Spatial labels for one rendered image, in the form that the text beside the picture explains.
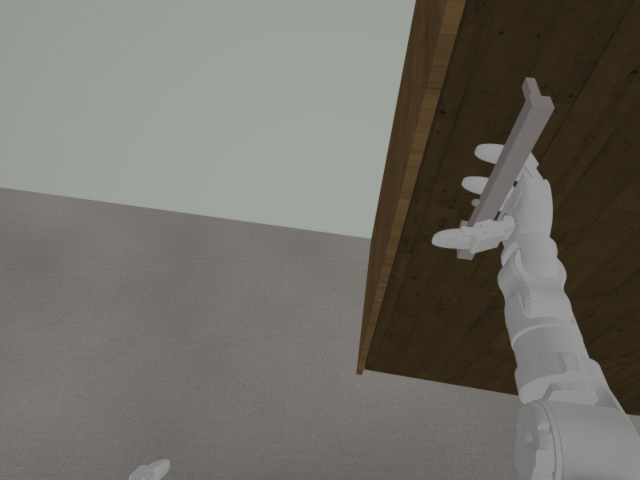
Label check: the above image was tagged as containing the robot right upper arm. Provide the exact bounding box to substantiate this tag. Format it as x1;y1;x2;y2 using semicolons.
514;399;640;480

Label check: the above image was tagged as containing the wardrobe door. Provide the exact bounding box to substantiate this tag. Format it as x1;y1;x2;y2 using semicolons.
365;0;640;415

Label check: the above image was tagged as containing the robot right hand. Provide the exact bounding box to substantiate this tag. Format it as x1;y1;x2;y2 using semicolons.
432;144;553;254

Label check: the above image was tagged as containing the robot left hand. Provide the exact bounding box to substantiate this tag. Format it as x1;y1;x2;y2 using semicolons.
129;459;170;480

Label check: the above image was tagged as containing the right robot forearm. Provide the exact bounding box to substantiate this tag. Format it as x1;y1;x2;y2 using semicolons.
497;233;640;443

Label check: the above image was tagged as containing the handle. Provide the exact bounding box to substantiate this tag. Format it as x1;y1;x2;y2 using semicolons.
457;77;555;260

